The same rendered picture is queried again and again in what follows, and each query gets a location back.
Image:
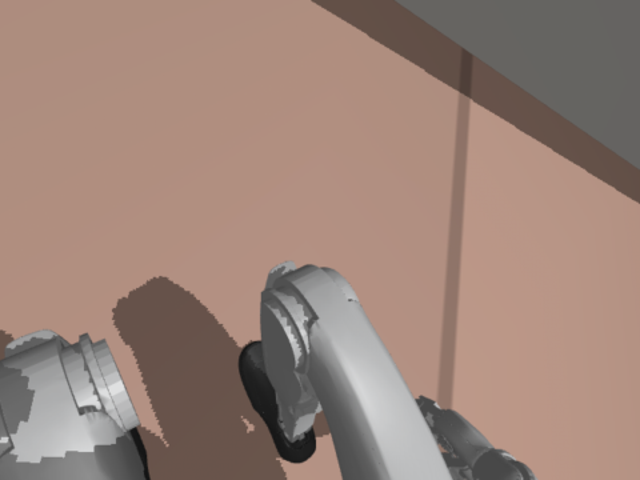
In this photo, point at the right robot foot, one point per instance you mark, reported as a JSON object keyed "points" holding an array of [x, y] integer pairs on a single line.
{"points": [[263, 399]]}

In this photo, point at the right robot arm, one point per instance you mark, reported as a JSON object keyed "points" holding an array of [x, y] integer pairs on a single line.
{"points": [[498, 464]]}

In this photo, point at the left robot foot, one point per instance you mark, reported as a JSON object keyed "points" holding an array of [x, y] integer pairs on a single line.
{"points": [[141, 450]]}

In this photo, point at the right robot hand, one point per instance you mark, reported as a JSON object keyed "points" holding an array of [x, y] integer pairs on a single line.
{"points": [[457, 436]]}

